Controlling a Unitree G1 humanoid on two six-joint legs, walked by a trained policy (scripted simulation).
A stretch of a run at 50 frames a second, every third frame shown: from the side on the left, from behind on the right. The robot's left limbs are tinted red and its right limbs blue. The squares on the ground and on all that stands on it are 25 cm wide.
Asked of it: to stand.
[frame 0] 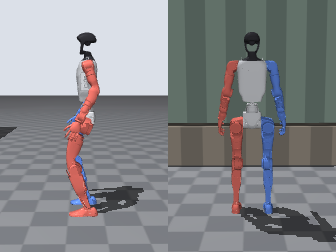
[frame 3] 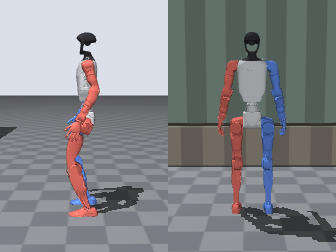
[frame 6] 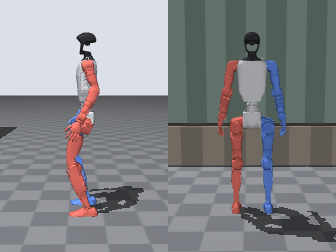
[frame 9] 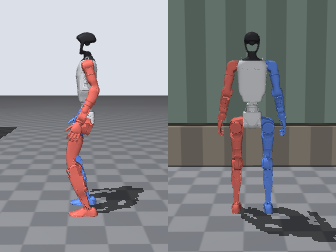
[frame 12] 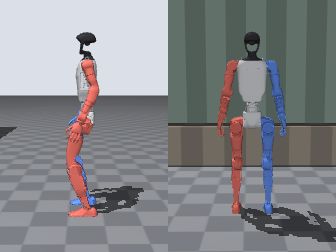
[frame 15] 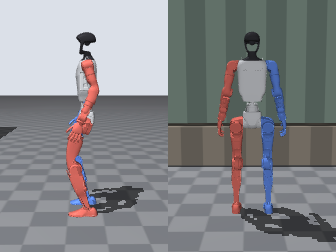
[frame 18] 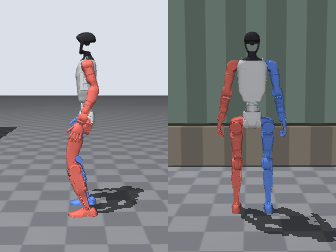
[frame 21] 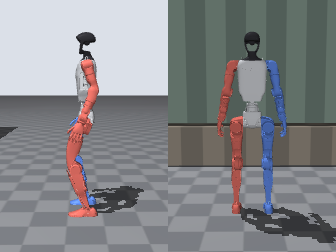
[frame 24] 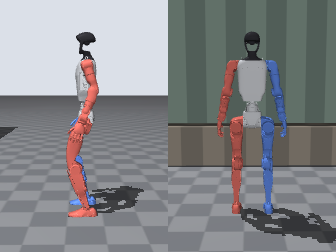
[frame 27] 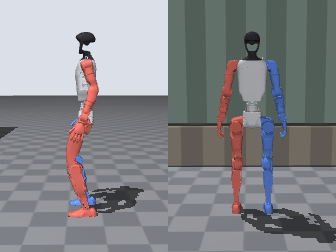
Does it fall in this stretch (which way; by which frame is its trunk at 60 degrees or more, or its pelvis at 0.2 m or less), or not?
no
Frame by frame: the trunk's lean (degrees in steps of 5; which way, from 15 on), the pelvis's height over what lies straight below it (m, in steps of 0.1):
0: 0, 0.8
3: 0, 0.8
6: 0, 0.8
9: 0, 0.8
12: 0, 0.8
15: 0, 0.8
18: 0, 0.8
21: 0, 0.8
24: 0, 0.8
27: 0, 0.8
